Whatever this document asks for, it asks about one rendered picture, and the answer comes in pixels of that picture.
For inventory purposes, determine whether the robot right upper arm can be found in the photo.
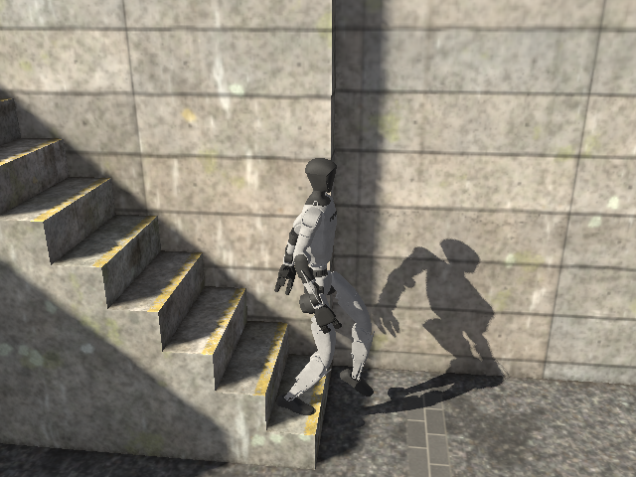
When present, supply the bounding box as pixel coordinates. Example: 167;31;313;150
293;207;323;264

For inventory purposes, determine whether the robot right forearm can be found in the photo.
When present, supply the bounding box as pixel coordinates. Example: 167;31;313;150
294;254;326;309

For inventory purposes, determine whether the robot left forearm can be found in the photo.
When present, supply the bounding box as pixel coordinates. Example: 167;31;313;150
283;228;299;266

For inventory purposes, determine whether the robot right thigh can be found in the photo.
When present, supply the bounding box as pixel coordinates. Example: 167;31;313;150
299;292;336;373

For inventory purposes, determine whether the humanoid robot head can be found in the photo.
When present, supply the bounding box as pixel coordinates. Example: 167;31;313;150
305;158;337;207

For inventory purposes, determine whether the robot left hand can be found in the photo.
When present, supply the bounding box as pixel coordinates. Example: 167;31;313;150
274;264;296;295

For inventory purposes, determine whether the robot right hand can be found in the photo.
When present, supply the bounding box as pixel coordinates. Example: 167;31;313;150
314;304;342;334

